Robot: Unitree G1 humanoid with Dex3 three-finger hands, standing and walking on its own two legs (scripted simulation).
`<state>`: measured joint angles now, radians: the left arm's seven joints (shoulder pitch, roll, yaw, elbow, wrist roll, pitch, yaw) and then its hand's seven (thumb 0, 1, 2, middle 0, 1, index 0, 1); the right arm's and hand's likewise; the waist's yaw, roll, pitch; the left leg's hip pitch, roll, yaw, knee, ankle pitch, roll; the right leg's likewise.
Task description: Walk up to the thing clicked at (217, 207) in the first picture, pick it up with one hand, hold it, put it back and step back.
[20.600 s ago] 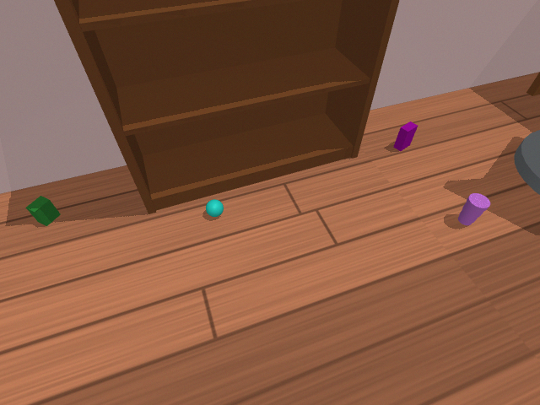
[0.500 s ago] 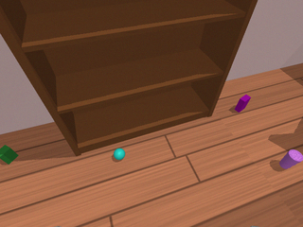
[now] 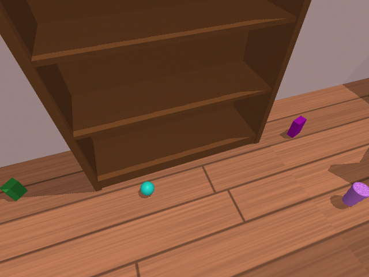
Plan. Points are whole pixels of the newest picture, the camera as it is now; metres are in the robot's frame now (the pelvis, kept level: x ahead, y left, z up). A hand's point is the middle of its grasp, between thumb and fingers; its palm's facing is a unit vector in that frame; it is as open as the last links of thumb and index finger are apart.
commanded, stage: stand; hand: left
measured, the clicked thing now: (147, 188) +0.74 +0.24 -0.74
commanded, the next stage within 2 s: walk up in 0.44 s
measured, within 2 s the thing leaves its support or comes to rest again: neither
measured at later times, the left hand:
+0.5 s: hand out of the picture +0.07 +0.25 -0.16, palm faces -0.02 -0.94 -0.33, open 7.4 cm
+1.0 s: hand (86, 250) +0.23 +0.28 -0.16, palm faces -0.08 -0.94 -0.34, open 7.4 cm
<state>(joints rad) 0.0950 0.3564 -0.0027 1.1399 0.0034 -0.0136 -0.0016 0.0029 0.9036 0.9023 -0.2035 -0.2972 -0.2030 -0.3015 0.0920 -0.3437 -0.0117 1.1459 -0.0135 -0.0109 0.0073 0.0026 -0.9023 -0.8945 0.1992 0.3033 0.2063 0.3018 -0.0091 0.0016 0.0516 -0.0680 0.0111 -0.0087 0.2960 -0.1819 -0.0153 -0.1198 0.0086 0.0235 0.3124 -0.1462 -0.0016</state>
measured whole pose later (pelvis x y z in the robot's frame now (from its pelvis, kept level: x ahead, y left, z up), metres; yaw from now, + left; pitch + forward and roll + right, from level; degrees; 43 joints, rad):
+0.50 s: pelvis +0.01 +0.00 +0.00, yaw +0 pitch -2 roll +0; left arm 0.15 0.36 0.02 1.10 0.02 -0.02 -0.03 0.00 0.90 0.90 -0.20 -0.30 -0.20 -0.30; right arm 0.16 -0.36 -0.03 1.11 -0.03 -0.02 0.02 0.00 -0.90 -0.89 0.20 0.30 0.21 0.30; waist 0.00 0.00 0.04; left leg -0.11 0.01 -0.01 0.40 -0.33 0.02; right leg -0.16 0.02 0.02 0.40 -0.28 -0.03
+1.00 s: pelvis +0.13 +0.01 -0.02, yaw -1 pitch -3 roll +0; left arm 0.19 0.41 0.05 0.88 0.01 -0.01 -0.05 0.01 0.91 0.90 -0.20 -0.30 -0.20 -0.30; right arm 0.34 -0.38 -0.06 0.87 -0.02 -0.06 0.01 0.00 -0.90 -0.89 0.20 0.30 0.21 0.30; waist -0.03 -0.03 0.15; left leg 0.05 -0.01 0.01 0.43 -0.43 0.02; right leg -0.45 0.00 -0.03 0.66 -0.28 -0.04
